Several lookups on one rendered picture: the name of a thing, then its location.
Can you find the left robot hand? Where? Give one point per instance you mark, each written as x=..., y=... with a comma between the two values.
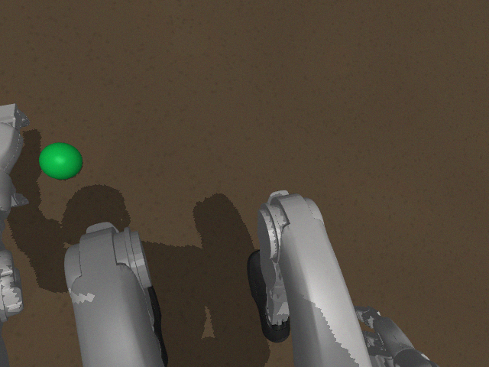
x=11, y=143

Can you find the left robot foot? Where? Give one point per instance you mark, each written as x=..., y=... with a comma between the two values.
x=157, y=325

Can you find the right robot foot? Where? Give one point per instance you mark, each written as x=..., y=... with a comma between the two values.
x=274, y=333

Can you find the ball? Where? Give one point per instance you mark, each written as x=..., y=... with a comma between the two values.
x=60, y=161

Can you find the right robot arm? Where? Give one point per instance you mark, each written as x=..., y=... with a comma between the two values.
x=412, y=358

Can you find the right robot hand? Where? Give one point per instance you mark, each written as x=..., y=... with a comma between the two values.
x=388, y=339

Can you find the left robot arm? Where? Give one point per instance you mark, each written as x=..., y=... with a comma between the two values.
x=11, y=295

